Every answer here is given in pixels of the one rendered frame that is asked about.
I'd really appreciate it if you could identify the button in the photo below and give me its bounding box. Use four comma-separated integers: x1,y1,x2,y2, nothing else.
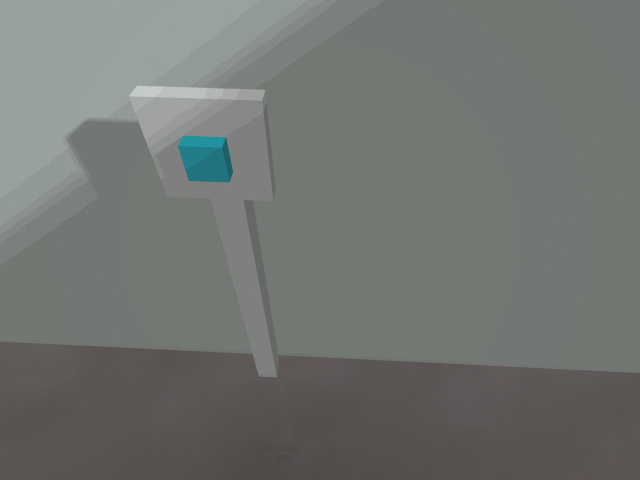
178,136,233,182

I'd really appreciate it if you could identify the panel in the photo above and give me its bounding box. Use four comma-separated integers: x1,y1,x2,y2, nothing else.
129,86,279,377

